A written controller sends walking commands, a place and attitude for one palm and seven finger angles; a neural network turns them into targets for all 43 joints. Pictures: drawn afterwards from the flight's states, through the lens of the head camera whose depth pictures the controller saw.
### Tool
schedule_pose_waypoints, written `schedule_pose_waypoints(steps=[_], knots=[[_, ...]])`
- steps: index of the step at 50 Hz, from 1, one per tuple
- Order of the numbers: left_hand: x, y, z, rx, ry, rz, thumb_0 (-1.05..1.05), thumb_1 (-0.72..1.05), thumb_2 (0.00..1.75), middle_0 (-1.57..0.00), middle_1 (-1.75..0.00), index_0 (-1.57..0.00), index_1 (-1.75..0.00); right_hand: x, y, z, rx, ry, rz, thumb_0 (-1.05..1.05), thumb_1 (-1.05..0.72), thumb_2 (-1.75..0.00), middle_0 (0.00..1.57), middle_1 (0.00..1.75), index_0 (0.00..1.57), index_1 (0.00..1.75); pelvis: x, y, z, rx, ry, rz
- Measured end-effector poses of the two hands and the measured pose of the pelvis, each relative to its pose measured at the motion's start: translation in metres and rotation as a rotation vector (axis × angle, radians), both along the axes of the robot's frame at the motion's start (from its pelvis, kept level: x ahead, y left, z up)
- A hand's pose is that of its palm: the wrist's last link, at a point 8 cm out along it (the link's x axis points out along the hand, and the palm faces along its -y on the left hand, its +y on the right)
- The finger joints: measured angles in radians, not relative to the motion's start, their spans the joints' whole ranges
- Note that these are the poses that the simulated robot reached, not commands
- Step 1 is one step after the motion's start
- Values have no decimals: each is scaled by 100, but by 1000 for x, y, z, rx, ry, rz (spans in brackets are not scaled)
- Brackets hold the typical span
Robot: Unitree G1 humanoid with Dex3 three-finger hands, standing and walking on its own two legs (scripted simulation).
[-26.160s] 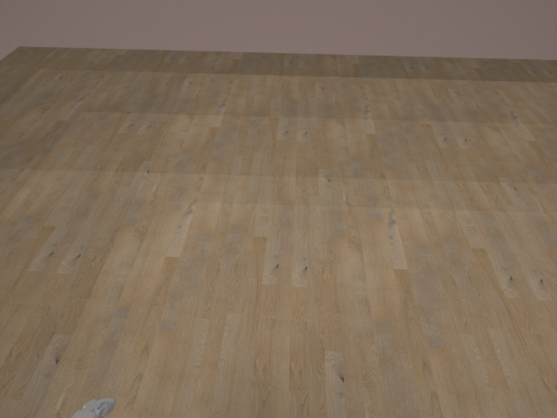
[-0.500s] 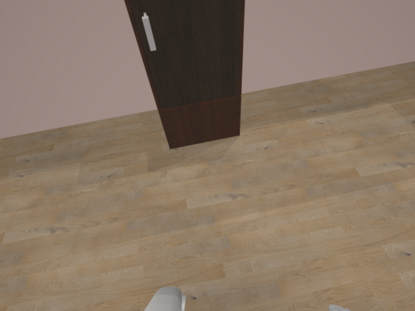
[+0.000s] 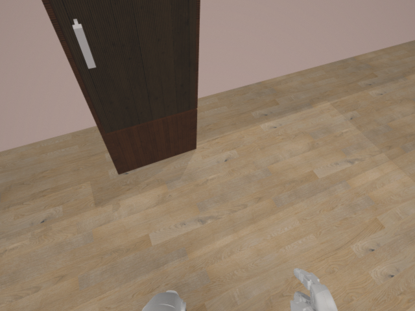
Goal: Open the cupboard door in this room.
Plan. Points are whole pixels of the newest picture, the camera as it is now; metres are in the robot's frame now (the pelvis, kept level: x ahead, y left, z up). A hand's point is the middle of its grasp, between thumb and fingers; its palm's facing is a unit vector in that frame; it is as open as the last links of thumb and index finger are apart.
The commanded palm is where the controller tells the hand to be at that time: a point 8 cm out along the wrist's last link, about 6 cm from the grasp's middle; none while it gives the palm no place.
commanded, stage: walk to a spot facing it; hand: left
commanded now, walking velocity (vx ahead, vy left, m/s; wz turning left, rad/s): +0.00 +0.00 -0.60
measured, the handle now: (83, 43) +0.77 +0.49 +0.04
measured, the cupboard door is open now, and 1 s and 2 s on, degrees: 0 0 0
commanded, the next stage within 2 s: none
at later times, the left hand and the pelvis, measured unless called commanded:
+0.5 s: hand (161, 222) +0.32 +0.16 -0.15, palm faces -0.37 -0.91 -0.17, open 7.4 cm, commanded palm none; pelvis +0.12 +0.04 +0.01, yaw -19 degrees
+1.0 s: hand (150, 214) +0.34 +0.19 -0.16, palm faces -0.49 -0.84 -0.24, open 7.4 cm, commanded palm none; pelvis +0.18 +0.04 +0.01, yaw -36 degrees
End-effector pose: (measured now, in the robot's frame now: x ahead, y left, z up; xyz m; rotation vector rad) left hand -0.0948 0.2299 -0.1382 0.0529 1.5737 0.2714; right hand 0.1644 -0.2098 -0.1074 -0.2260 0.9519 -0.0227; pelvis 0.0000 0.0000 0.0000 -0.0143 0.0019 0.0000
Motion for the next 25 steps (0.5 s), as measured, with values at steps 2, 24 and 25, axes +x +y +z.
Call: schedule_pose_waypoints(steps=[2, 24, 25], knots=[[46, 25, -1, 11, -55, -63, 1, 91, 90, -20, -30, -20, -30, -10, 2, 4, -12, 23, -54, 1, -91, -89, 20, 30, 20, 30, 12, 11, 4, -1, -12, -42], [415, -14, 20, -84, -439, -580, 0, 92, 90, -19, -30, -19, -30, -181, 54, -6, 45, 521, -624, 1, -91, -89, 20, 30, 20, 30, 113, 43, 14, -6, 2, -324], [422, -25, 18, -96, -439, -602, 0, 92, 90, -19, -30, -19, -30, -183, 55, -8, 57, 530, -644, 1, -91, -89, 20, 30, 20, 30, 116, 40, 12, -4, 5, -340]])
